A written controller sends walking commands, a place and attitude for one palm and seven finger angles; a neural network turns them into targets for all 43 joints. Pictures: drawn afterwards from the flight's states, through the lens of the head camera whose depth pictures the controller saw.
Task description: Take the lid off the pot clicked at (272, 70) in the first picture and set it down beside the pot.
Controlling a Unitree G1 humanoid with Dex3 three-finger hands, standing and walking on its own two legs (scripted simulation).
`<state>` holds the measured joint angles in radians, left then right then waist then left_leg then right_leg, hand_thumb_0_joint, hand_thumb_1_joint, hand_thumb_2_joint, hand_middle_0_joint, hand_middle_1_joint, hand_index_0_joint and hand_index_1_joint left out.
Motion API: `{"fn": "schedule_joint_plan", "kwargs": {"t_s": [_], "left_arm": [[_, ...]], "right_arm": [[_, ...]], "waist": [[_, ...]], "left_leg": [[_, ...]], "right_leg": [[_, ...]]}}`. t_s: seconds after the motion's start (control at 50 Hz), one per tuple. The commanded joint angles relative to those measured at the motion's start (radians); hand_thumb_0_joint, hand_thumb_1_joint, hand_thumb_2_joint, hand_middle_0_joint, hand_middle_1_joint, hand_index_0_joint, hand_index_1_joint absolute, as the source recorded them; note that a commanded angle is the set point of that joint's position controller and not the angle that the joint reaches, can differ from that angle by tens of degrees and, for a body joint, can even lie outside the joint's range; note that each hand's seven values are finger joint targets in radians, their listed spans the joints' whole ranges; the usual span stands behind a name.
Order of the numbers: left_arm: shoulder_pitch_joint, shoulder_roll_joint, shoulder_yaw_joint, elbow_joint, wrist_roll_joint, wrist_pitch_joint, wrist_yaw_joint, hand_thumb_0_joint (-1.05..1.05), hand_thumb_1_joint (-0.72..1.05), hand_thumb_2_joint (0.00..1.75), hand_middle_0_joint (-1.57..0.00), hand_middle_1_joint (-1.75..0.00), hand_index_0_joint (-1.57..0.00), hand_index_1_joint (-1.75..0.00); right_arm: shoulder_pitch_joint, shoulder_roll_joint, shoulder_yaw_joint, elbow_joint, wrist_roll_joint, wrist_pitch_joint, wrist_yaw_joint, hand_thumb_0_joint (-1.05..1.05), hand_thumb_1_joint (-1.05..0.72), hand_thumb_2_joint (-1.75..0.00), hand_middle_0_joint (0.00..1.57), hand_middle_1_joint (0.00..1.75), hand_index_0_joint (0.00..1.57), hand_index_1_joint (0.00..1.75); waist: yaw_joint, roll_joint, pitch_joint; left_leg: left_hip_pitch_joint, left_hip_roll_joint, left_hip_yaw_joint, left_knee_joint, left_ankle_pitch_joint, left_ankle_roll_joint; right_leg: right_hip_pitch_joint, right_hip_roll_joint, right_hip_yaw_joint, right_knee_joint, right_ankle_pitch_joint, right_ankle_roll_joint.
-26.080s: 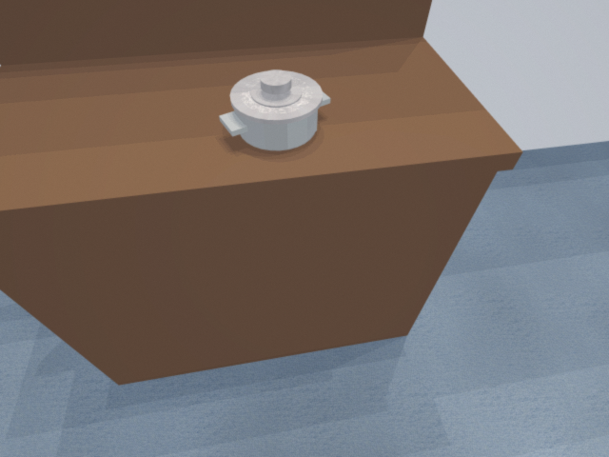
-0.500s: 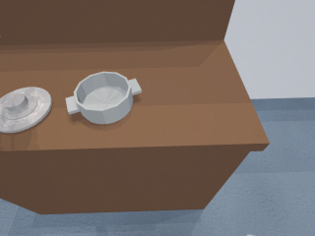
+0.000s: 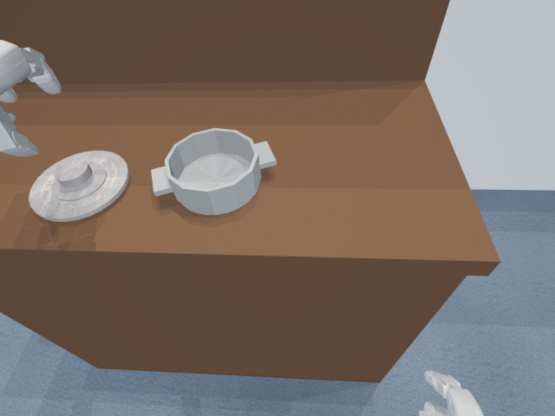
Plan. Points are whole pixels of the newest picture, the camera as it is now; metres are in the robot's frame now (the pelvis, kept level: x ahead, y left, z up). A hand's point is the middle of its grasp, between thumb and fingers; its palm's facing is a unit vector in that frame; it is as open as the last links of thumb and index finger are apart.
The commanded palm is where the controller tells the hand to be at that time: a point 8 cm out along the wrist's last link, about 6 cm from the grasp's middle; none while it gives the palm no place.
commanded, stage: draw the hand back to the body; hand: left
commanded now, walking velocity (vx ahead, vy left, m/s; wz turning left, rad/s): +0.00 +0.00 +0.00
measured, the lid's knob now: (73, 172) +0.46 +0.35 +0.10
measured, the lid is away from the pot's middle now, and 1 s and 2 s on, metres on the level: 0.23 0.23 0.23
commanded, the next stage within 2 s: step back with the hand held close in 1.76 s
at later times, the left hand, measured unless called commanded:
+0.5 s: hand (8, 88) +0.36 +0.26 +0.31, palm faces +0.53 -0.83 -0.19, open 10.0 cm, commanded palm +0.30 +0.30 +0.31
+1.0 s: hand (4, 140) +0.29 +0.23 +0.31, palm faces +0.51 -0.84 -0.19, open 7.7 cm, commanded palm +0.23 +0.27 +0.30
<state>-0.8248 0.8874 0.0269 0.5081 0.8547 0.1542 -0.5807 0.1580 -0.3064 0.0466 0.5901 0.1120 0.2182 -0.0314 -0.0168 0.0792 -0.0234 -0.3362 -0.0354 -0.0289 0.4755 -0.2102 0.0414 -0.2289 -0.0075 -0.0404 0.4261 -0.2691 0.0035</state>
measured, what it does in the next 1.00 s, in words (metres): stands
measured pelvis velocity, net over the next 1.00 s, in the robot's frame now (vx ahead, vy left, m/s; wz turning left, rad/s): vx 0.01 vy -0.04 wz -0.04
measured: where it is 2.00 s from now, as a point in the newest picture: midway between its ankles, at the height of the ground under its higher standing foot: outside the picture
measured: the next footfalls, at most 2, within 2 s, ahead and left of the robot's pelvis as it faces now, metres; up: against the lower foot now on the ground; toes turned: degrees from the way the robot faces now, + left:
none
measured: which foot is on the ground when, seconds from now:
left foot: down 0.00-1.00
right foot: down 0.00-1.00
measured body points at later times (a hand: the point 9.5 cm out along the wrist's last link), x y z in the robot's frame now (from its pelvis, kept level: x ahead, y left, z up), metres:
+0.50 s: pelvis +0.02 -0.03 +0.01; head +0.02 -0.05 +0.45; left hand +0.32 +0.30 +0.32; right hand +0.15 -0.29 -0.10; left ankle +0.02 +0.09 -0.74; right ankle -0.03 -0.12 -0.74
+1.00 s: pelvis +0.01 -0.04 +0.01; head +0.00 -0.06 +0.45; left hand +0.25 +0.27 +0.31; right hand +0.20 -0.26 -0.09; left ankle +0.02 +0.09 -0.74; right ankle -0.03 -0.12 -0.74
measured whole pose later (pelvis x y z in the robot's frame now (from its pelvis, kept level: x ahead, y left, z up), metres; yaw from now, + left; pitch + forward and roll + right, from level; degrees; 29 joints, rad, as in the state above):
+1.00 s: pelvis +0.01 -0.04 +0.01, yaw -3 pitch -4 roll +0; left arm -0.16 0.45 0.49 -0.20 -0.14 -0.08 0.06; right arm 0.13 -0.23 0.05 0.69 0.04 -0.05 -0.07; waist 0.07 0.07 0.03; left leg -0.09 0.02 0.00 0.37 -0.20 -0.01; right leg 0.00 0.05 -0.01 0.33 -0.25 -0.05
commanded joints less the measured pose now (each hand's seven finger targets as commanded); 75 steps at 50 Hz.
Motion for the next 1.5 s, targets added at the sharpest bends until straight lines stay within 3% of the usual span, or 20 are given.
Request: {"fn": "schedule_joint_plan", "kwargs": {"t_s": [0.0, 0.04, 0.08, 0.12, 0.18, 0.22, 0.28, 0.3, 0.34, 0.4, 0.5, 0.56, 0.64, 0.7, 0.88, 0.96, 1.18, 1.2, 1.28, 1.48], "left_arm": [[-0.389, 0.08, 0.279, -0.184, -0.667, -0.159, 0.341, 0.0, -0.13, 0.89, -0.47, -0.63, -0.47, -0.63], [-0.288, 0.047, 0.329, -0.204, -0.813, -0.197, 0.464, 0.0, -0.13, 0.89, -0.47, -0.63, -0.47, -0.63], [-0.294, 0.059, 0.38, -0.281, -0.871, -0.216, 0.537, 0.0, -0.13, 0.89, -0.47, -0.63, -0.47, -0.63], [-0.301, 0.09, 0.442, -0.384, -0.889, -0.238, 0.589, 0.0, -0.08, 0.89, -0.46, -0.61, -0.46, -0.61], [-0.213, 0.064, 0.482, -0.44, -0.909, -0.254, 0.631, 0.0, 0.0, 0.89, -0.44, -0.59, -0.44, -0.59], [-0.131, 0.061, 0.512, -0.463, -0.922, -0.26, 0.645, 0.0, 0.05, 0.89, -0.42, -0.57, -0.42, -0.57], [-0.037, 0.03, 0.527, -0.548, -0.937, -0.266, 0.651, 0.0, 0.13, 0.89, -0.4, -0.55, -0.4, -0.55], [0.001, 0.01, 0.523, -0.517, -0.944, -0.263, 0.652, 0.0, 0.15, 0.89, -0.4, -0.54, -0.4, -0.54], [0.054, 0.023, 0.545, -0.506, -0.952, -0.253, 0.652, 0.0, 0.21, 0.89, -0.38, -0.52, -0.38, -0.52], [0.087, 0.002, 0.542, -0.61, -0.96, -0.264, 0.648, 0.0, 0.28, 0.89, -0.36, -0.5, -0.36, -0.5], [0.115, -0.026, 0.528, -0.633, -0.969, -0.267, 0.652, 0.0, 0.41, 0.89, -0.33, -0.46, -0.33, -0.46], [0.149, -0.029, 0.545, -0.713, -0.97, -0.279, 0.657, 0.0, 0.49, 0.89, -0.31, -0.43, -0.31, -0.43], [0.204, -0.055, 0.545, -0.674, -0.978, -0.274, 0.659, 0.0, 0.59, 0.9, -0.28, -0.4, -0.28, -0.4], [0.235, -0.062, 0.56, -0.787, -0.981, -0.291, 0.658, 0.0, 0.67, 0.9, -0.26, -0.37, -0.26, -0.37], [0.367, -0.147, 0.543, -0.844, -0.993, -0.286, 0.658, 0.0, 0.9, 0.9, -0.2, -0.3, -0.2, -0.3], [0.41, -0.171, 0.541, -0.956, -0.995, -0.297, 0.658, 0.0, 0.9, 0.9, -0.2, -0.3, -0.2, -0.3], [0.599, -0.222, 0.544, -1.078, -1.005, -0.312, 0.655, 0.0, 0.9, 0.9, -0.2, -0.3, -0.2, -0.3], [0.608, -0.23, 0.537, -1.127, -1.003, -0.323, 0.655, 0.0, 0.9, 0.9, -0.2, -0.3, -0.2, -0.3], [0.688, -0.233, 0.554, -1.135, -1.006, -0.321, 0.656, 0.0, 0.9, 0.9, -0.2, -0.3, -0.2, -0.3], [0.839, -0.282, 0.525, -1.264, -1.004, -0.332, 0.651, 0.0, 0.9, 0.9, -0.2, -0.3, -0.2, -0.3]], "right_arm": [[0.038, -0.087, -0.02, -0.149, -0.017, -0.148, -0.021, 0.0, -0.9, -0.9, 0.2, 0.3, 0.2, 0.3], [0.004, -0.1, -0.025, -0.143, -0.021, -0.185, -0.043, 0.0, -0.9, -0.9, 0.2, 0.3, 0.2, 0.3], [-0.003, -0.105, -0.023, -0.118, -0.031, -0.204, -0.053, 0.0, -0.9, -0.9, 0.2, 0.3, 0.2, 0.3], [-0.01, -0.101, -0.02, -0.1, -0.045, -0.227, -0.052, 0.0, -0.9, -0.9, 0.2, 0.3, 0.2, 0.3], [-0.03, -0.088, -0.02, -0.087, -0.055, -0.257, -0.048, 0.0, -0.9, -0.9, 0.2, 0.3, 0.2, 0.3], [-0.038, -0.09, -0.026, -0.076, -0.062, -0.269, -0.043, 0.0, -0.9, -0.9, 0.2, 0.3, 0.2, 0.3], [-0.059, -0.086, -0.035, -0.077, -0.061, -0.286, -0.034, 0.0, -0.9, -0.9, 0.2, 0.3, 0.2, 0.3], [-0.053, -0.088, -0.039, -0.066, -0.064, -0.286, -0.033, 0.0, -0.9, -0.9, 0.2, 0.3, 0.2, 0.3], [-0.056, -0.095, -0.046, -0.061, -0.058, -0.283, -0.033, 0.0, -0.9, -0.9, 0.2, 0.3, 0.2, 0.3], [-0.085, -0.09, -0.048, -0.065, -0.055, -0.294, -0.034, 0.0, -0.9, -0.9, 0.2, 0.3, 0.2, 0.3], [-0.095, -0.088, -0.05, -0.052, -0.053, -0.304, -0.04, 0.0, -0.9, -0.9, 0.2, 0.3, 0.2, 0.3], [-0.11, -0.079, -0.05, -0.059, -0.059, -0.314, -0.044, 0.0, -0.9, -0.9, 0.2, 0.3, 0.2, 0.3], [-0.113, -0.075, -0.049, -0.046, -0.064, -0.312, -0.045, 0.0, -0.9, -0.9, 0.2, 0.3, 0.2, 0.3], [-0.134, -0.062, -0.048, -0.058, -0.067, -0.322, -0.045, 0.0, -0.9, -0.9, 0.2, 0.3, 0.2, 0.3], [-0.156, -0.041, -0.042, -0.057, -0.079, -0.32, -0.048, 0.0, -0.9, -0.9, 0.2, 0.3, 0.2, 0.3], [-0.169, -0.032, -0.041, -0.065, -0.084, -0.324, -0.047, 0.0, -0.9, -0.9, 0.2, 0.3, 0.2, 0.3], [-0.184, -0.018, -0.043, -0.068, -0.095, -0.332, -0.05, 0.0, -0.9, -0.9, 0.2, 0.3, 0.2, 0.3], [-0.185, -0.016, -0.043, -0.072, -0.093, -0.337, -0.047, 0.0, -0.9, -0.9, 0.2, 0.3, 0.2, 0.3], [-0.184, -0.012, -0.045, -0.068, -0.099, -0.336, -0.048, 0.0, -0.9, -0.9, 0.2, 0.3, 0.2, 0.3], [-0.189, -0.001, -0.044, -0.076, -0.106, -0.348, -0.042, 0.0, -0.9, -0.9, 0.2, 0.3, 0.2, 0.3]], "waist": [[-0.024, -0.016, -0.234], [-0.004, -0.091, -0.207], [0.007, -0.04, -0.222], [0.018, 0.098, -0.247], [0.034, 0.12, -0.241], [0.041, 0.073, -0.235], [0.051, 0.086, -0.261], [0.045, 0.012, -0.227], [0.049, -0.033, -0.199], [0.054, 0.032, -0.221], [0.049, -0.034, -0.167], [0.062, 0.017, -0.203], [0.059, -0.048, -0.14], [0.067, 0.023, -0.189], [0.073, -0.028, -0.114], [0.078, 0.006, -0.136], [0.087, -0.018, -0.097], [0.081, 0.014, -0.119], [0.089, -0.025, -0.077], [0.089, -0.002, -0.038]], "left_leg": [[0.443, 0.073, -0.069, -0.078, 0.122, 0.02], [0.377, 0.081, -0.059, -0.128, 0.023, 0.016], [0.369, 0.069, -0.021, -0.124, 0.107, 0.01], [0.394, 0.064, -0.009, -0.119, 0.17, -0.001], [0.385, 0.061, 0.009, -0.108, 0.267, -0.008], [0.366, 0.061, 0.024, -0.101, 0.317, -0.003], [0.382, 0.057, 0.041, -0.084, 0.398, -0.001], [0.356, 0.057, 0.043, -0.083, 0.391, 0.005], [0.33, 0.052, 0.058, -0.088, 0.35, 0.011], [0.357, 0.04, 0.067, -0.077, 0.367, 0.016], [0.353, 0.034, 0.067, -0.087, 0.304, 0.02], [0.38, 0.03, 0.071, -0.086, 0.318, 0.018], [0.35, 0.031, 0.074, -0.094, 0.272, 0.018], [0.39, 0.027, 0.074, -0.089, 0.292, 0.018], [0.372, 0.031, 0.071, -0.105, 0.264, 0.014], [0.393, 0.032, 0.066, -0.107, 0.282, 0.01], [0.382, 0.04, 0.05, -0.115, 0.251, 0.007], [0.397, 0.038, 0.048, -0.113, 0.259, 0.007], [0.37, 0.044, 0.044, -0.118, 0.232, 0.004], [0.355, 0.05, 0.035, -0.12, 0.182, -0.003]], "right_leg": [[-0.084, 0.055, -0.006, -0.081, 0.098, -0.072], [-0.011, 0.046, 0.013, -0.097, 0.102, -0.059], [0.048, 0.039, 0.02, -0.101, 0.164, -0.055], [0.08, 0.031, 0.026, -0.106, 0.196, -0.06], [0.129, 0.031, 0.022, -0.098, 0.272, -0.059], [0.162, 0.03, 0.022, -0.091, 0.334, -0.054], [0.192, 0.028, 0.027, -0.08, 0.416, -0.045], [0.19, 0.029, 0.02, -0.082, 0.427, -0.041], [0.191, 0.025, 0.024, -0.088, 0.443, -0.032], [0.199, 0.019, 0.031, -0.085, 0.475, -0.028], [0.172, 0.021, 0.029, -0.106, 0.43, -0.021], [0.187, 0.016, 0.036, -0.104, 0.449, -0.02], [0.167, 0.018, 0.036, -0.121, 0.417, -0.014], [0.189, 0.016, 0.042, -0.118, 0.438, -0.017], [0.162, 0.025, 0.034, -0.137, 0.387, -0.02], [0.174, 0.024, 0.034, -0.137, 0.391, -0.025], [0.16, 0.025, 0.03, -0.142, 0.33, -0.028], [0.168, 0.022, 0.032, -0.14, 0.335, -0.031], [0.153, 0.022, 0.029, -0.146, 0.305, -0.03], [0.13, 0.02, 0.033, -0.161, 0.234, -0.034]]}}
